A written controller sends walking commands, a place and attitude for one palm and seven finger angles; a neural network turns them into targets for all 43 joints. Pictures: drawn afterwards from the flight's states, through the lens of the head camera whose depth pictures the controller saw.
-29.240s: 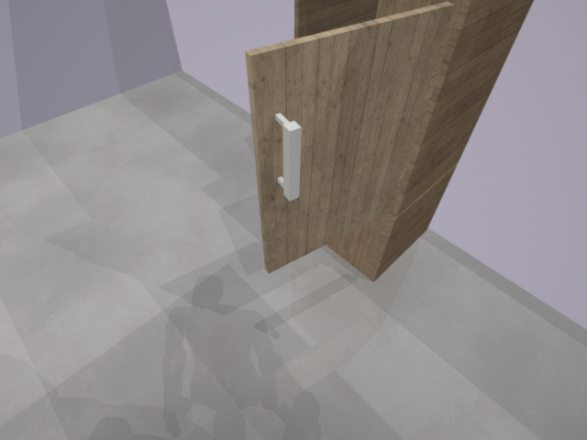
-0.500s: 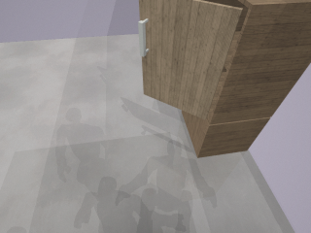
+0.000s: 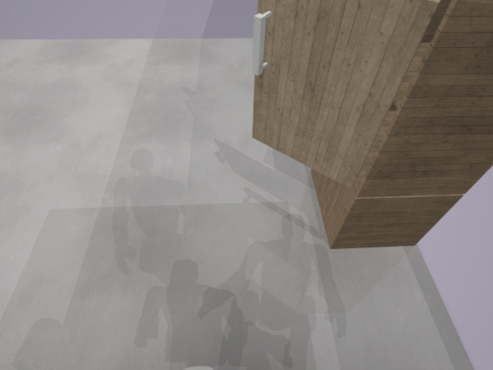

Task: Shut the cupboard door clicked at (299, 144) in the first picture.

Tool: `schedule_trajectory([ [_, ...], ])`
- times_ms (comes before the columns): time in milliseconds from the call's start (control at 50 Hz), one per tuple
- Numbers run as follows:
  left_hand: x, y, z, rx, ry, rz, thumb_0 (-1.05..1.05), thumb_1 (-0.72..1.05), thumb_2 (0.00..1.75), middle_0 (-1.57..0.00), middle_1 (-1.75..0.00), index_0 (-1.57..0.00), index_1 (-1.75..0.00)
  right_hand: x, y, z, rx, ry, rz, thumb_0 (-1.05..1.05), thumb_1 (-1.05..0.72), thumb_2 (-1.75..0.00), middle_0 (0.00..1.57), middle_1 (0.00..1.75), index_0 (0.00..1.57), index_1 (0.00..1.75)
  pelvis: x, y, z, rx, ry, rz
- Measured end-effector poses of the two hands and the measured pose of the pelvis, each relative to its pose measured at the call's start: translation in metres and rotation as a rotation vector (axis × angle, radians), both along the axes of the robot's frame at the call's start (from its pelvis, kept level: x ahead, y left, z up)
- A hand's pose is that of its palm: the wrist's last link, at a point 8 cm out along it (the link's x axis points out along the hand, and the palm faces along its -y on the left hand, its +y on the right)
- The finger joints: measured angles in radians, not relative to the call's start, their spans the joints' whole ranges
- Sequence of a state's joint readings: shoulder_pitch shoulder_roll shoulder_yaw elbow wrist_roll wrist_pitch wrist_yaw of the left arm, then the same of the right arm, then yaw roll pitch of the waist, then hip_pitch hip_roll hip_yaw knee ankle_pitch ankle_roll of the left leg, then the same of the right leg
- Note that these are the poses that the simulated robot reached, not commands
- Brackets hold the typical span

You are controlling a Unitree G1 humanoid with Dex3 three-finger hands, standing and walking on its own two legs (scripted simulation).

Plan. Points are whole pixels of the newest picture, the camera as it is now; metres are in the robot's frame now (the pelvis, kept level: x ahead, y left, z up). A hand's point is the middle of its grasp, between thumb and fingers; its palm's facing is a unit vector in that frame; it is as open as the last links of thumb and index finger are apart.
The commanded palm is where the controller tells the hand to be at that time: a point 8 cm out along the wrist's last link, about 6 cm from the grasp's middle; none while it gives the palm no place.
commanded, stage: walk to a spot facing it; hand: left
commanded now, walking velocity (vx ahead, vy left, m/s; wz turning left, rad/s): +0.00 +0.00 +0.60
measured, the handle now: (262, 43) +0.93 +0.00 +0.06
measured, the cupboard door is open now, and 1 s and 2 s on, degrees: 50 50 50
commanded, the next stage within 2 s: turn to face it in 1.68 s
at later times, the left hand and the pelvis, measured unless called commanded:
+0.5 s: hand out of the picture +0.00 +0.22 -0.15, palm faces +0.31 -0.90 -0.30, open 7.4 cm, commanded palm none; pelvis -0.03 -0.01 +0.00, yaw +18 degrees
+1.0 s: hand out of the picture -0.09 +0.24 -0.15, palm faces +0.59 -0.77 -0.24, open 7.4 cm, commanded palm none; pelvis -0.02 +0.02 +0.01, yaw +37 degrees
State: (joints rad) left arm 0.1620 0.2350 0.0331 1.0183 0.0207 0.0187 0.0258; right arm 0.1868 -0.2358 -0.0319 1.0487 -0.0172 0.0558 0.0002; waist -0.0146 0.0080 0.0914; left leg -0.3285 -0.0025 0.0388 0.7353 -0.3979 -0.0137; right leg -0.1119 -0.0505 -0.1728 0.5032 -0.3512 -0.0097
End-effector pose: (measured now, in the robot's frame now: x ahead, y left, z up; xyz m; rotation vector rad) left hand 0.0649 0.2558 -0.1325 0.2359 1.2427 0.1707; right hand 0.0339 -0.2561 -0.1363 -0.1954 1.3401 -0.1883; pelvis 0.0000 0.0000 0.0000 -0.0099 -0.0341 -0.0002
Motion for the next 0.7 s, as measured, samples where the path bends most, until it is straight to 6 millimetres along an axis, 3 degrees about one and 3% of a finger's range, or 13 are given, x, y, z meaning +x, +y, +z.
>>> schedule_trajectory([
  [140,-0.048,0.014,-0.031,-0.053,0.071,0.105,0.0,0.91,0.9,-0.2,-0.3,-0.2,-0.3,0.012,0.033,-0.011,0.012,-0.018,0.078,0.0,-0.9,-0.9,0.2,0.3,0.2,0.3,-0.006,0.02,-0.019,-0.003,-0.005,0.083],
  [260,-0.062,0.024,-0.013,-0.039,0.057,0.168,0.01,0.91,0.9,-0.2,-0.3,-0.2,-0.3,0.011,0.044,-0.002,0.016,-0.003,0.144,0.0,-0.9,-0.9,0.2,0.3,0.2,0.3,-0.017,0.023,-0.006,-0.01,0.032,0.144],
  [380,-0.064,0.022,0.007,-0.002,-0.031,0.22,0.01,0.91,0.9,-0.2,-0.3,-0.2,-0.3,0.021,0.032,0.001,0.019,-0.001,0.207,0.0,-0.9,-0.9,0.21,0.3,0.2,0.3,-0.025,0.01,0.001,-0.031,0.05,0.223],
  [460,-0.076,0.014,0.012,0.037,-0.086,0.269,0.0,0.91,0.9,-0.2,-0.3,-0.2,-0.3,0.04,0.015,-0.005,0.024,-0.017,0.246,0.0,-0.9,-0.9,0.21,0.3,0.2,0.3,-0.027,-0.007,-0.004,-0.006,0.064,0.282],
  [560,-0.111,-0.002,0.018,0.047,-0.052,0.353,0.0,0.91,0.9,-0.2,-0.3,-0.2,-0.3,0.071,0.006,0.0,0.018,-0.053,0.319,0.0,-0.9,-0.9,0.2,0.3,0.2,0.3,-0.031,-0.014,0.001,0.005,0.041,0.362],
  [700,-0.149,-0.013,0.006,-0.003,-0.05,0.461,0.01,0.91,0.9,-0.2,-0.3,-0.2,-0.3,0.108,0.034,0.011,0.014,-0.087,0.471,0.0,-0.91,-0.9,0.2,0.3,0.2,0.3,-0.036,-0.011,0.001,0.029,0.036,0.484],
])
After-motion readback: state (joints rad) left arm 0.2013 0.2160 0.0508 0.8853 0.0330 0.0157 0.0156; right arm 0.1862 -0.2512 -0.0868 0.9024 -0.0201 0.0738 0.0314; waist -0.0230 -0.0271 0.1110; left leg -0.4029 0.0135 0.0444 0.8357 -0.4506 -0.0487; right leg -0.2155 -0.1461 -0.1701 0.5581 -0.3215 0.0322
